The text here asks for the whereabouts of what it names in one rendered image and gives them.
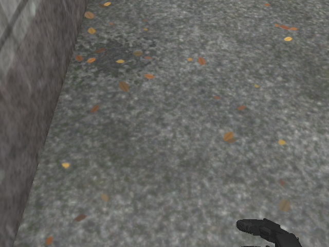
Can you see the robot right hand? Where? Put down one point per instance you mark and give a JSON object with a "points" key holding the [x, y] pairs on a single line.
{"points": [[269, 231]]}

